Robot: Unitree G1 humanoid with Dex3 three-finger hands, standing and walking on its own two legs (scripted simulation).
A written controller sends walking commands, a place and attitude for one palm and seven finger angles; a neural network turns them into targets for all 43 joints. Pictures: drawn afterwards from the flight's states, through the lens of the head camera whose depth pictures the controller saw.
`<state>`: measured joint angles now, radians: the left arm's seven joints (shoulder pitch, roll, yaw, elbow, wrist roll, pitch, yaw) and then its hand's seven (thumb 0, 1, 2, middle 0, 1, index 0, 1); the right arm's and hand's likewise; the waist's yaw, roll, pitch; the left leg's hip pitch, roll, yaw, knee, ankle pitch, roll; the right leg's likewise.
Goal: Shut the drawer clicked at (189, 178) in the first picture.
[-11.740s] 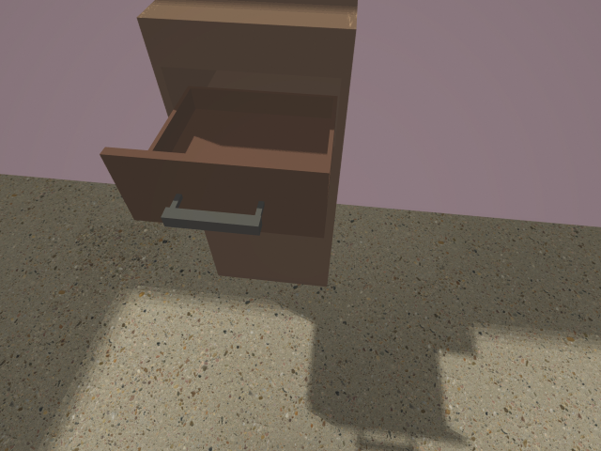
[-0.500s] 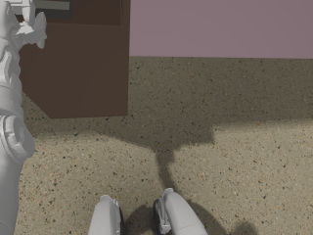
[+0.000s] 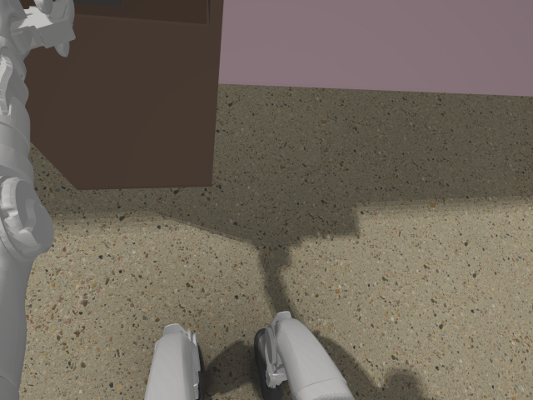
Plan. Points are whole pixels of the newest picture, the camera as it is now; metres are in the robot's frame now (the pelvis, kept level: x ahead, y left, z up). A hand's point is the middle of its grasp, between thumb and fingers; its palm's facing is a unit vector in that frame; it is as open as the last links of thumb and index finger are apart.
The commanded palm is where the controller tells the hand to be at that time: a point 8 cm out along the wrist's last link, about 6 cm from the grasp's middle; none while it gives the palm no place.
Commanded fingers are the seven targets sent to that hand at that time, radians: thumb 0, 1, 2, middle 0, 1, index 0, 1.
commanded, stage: pull the fist back off the drawer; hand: left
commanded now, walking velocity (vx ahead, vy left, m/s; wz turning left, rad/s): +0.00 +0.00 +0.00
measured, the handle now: out of the picture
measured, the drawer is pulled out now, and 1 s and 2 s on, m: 0.00 0.00 0.00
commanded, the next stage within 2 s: draw the hand back to the body in 0.44 s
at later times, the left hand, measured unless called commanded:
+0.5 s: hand (65, 26) +0.58 +0.18 +0.10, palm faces -0.02 -1.00 -0.02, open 3.2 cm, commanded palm +0.55 +0.21 +0.10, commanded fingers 0.00 0.90 0.90 -1.40 -1.60 -1.40 -1.60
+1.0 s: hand (5, 84) +0.45 +0.19 +0.16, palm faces -0.04 -1.00 -0.05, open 3.3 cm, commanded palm +0.41 +0.24 +0.17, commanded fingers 0.00 0.90 0.90 -1.40 -1.60 -1.40 -1.60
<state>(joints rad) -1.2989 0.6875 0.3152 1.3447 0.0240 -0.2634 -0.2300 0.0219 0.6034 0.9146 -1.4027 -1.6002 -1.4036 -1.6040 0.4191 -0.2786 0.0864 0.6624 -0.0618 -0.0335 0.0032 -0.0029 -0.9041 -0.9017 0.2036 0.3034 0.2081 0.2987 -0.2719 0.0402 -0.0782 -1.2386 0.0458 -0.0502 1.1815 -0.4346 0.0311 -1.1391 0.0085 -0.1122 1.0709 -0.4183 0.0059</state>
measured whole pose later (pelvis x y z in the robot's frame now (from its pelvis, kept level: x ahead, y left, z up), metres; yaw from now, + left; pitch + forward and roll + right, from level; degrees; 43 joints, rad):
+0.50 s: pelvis +0.03 +0.00 +0.02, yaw -2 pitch +25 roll -4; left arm -0.99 0.57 0.42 1.16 -0.05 -0.32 -0.25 0.01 0.87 0.89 -1.40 -1.60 -1.40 -1.60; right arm 0.42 -0.26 0.05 0.62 -0.03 0.04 0.03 0.00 -0.90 -0.90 0.20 0.30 0.21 0.30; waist -0.22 0.04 -0.09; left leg -1.05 0.07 0.01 1.08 -0.47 0.03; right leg -0.98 0.03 -0.05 0.98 -0.43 0.01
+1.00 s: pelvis +0.08 +0.00 +0.07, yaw +1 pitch +12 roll -3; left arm -0.28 0.34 0.25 0.44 -0.24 -0.21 -0.28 0.01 0.90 0.90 -1.40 -1.60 -1.40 -1.60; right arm 0.28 -0.27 0.01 0.55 0.05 0.01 0.00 0.00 -0.91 -0.90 0.20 0.30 0.21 0.30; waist -0.06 0.05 -0.11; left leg -0.59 0.03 0.02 0.81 -0.43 0.02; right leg -0.53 0.01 -0.05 0.73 -0.41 0.01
